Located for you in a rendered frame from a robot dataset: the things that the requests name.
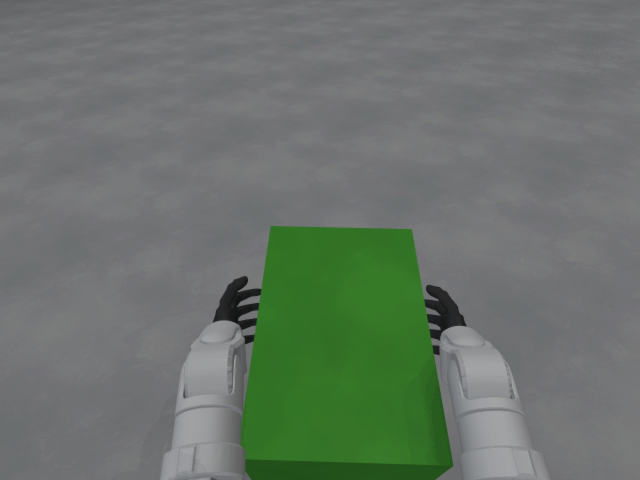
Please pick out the right robot forearm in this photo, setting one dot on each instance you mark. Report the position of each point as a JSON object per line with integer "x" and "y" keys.
{"x": 494, "y": 435}

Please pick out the right robot hand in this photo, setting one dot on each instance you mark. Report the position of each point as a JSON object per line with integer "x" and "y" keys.
{"x": 448, "y": 310}

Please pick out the left robot hand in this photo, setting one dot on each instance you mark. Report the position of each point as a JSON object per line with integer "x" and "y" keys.
{"x": 228, "y": 309}

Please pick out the carton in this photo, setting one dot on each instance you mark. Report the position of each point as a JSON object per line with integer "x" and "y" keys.
{"x": 343, "y": 383}

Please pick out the left robot forearm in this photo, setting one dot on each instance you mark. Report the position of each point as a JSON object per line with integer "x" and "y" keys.
{"x": 206, "y": 443}

